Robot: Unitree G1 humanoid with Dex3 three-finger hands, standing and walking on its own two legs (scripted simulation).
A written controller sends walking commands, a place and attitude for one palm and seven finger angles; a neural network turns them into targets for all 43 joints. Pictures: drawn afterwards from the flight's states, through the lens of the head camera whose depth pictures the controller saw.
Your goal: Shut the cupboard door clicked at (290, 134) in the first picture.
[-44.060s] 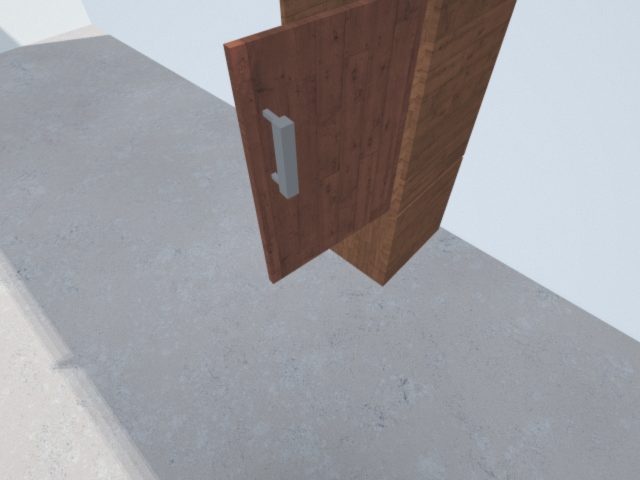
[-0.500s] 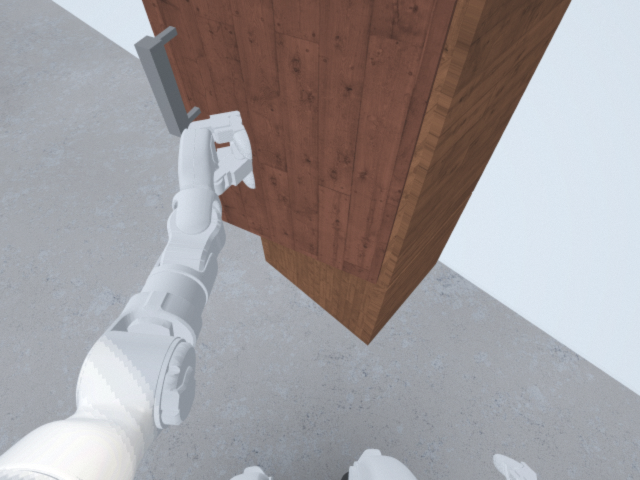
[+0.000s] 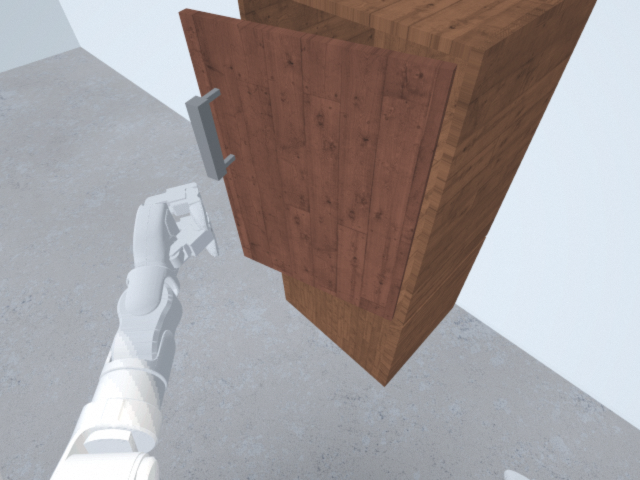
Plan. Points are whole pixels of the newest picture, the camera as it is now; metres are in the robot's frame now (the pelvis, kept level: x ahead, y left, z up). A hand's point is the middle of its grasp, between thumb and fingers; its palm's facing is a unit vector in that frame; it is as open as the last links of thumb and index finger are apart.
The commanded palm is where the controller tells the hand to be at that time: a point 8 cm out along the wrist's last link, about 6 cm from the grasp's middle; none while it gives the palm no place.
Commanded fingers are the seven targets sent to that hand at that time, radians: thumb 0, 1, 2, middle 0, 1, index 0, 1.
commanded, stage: draw the hand back to the body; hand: left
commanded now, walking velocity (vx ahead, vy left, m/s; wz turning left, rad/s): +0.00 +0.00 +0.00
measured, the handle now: (215, 134) +0.66 +0.20 +0.08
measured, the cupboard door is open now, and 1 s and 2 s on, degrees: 16 16 16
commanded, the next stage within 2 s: step back with the hand held close in 1.16 s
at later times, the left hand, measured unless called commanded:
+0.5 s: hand (80, 299) +0.26 +0.24 +0.16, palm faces +0.33 -0.90 -0.29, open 4.0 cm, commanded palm +0.22 +0.28 +0.17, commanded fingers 0.00 0.90 0.90 -0.56 -0.69 -0.56 -0.69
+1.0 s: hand out of the picture +0.19 +0.29 +0.17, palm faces +0.52 -0.76 -0.38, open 7.2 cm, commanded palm +0.14 +0.32 +0.19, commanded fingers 0.00 0.90 0.90 -0.20 -0.30 -0.20 -0.30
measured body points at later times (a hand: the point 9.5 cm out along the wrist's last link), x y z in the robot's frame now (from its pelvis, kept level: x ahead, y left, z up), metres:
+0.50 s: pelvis +0.02 +0.02 +0.02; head +0.01 -0.01 +0.47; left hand +0.24 +0.28 +0.18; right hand +0.22 -0.18 -0.07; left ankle -0.01 +0.11 -0.72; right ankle +0.03 -0.09 -0.72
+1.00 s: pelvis +0.01 +0.02 +0.02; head -0.01 -0.01 +0.47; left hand +0.15 +0.33 +0.19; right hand +0.20 -0.20 -0.07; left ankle -0.01 +0.11 -0.72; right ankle +0.03 -0.09 -0.72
